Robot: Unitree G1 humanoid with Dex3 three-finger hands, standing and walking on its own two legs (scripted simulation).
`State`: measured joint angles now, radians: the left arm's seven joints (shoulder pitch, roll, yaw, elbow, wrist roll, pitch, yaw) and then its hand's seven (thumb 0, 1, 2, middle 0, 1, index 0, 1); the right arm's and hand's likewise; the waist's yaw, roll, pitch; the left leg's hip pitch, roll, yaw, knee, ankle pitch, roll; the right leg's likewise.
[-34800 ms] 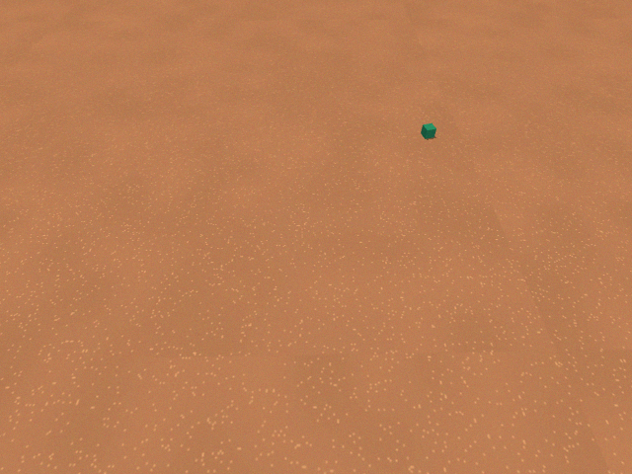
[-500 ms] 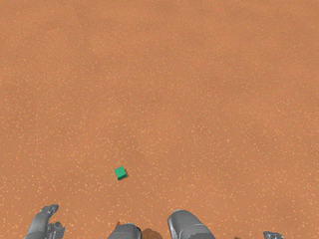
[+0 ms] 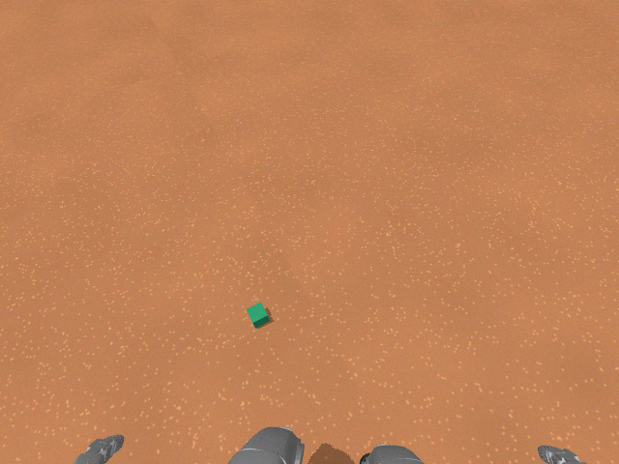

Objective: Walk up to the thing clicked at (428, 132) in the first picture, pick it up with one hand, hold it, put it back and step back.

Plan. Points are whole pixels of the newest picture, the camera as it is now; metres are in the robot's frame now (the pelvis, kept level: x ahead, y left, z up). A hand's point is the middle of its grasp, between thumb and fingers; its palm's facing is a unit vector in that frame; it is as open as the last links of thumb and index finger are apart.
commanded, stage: step back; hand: left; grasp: from above
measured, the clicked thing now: (258, 315) +0.58 +0.23 -0.74
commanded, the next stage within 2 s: none
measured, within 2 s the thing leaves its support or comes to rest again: neither
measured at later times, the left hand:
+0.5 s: hand out of the picture -0.08 +0.26 -0.17, palm faces -0.01 -0.91 -0.41, open 7.4 cm
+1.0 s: hand out of the picture -0.22 +0.25 -0.15, palm faces +0.06 -0.92 -0.38, open 7.4 cm
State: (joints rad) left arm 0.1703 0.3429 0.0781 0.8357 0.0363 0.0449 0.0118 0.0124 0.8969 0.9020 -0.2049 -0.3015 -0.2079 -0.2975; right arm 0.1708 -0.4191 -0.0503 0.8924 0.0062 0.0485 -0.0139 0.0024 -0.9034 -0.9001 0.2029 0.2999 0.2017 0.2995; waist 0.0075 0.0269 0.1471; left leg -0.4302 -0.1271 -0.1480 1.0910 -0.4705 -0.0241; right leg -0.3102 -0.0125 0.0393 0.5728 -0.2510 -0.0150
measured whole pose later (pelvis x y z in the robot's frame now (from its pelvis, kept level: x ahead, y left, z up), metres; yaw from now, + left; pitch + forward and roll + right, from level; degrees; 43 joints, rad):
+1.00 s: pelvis -0.34 -0.02 -0.01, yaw +4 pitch -3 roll -1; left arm 0.11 0.39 0.07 0.81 0.01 0.08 0.02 0.01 0.90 0.90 -0.20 -0.30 -0.20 -0.30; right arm 0.18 -0.35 -0.03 0.88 -0.04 0.05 0.00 0.00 -0.90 -0.90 0.21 0.30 0.21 0.30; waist -0.01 -0.02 0.18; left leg -0.28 -0.01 -0.05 0.61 -0.28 0.02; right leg -0.51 0.09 0.12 1.13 -0.51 -0.01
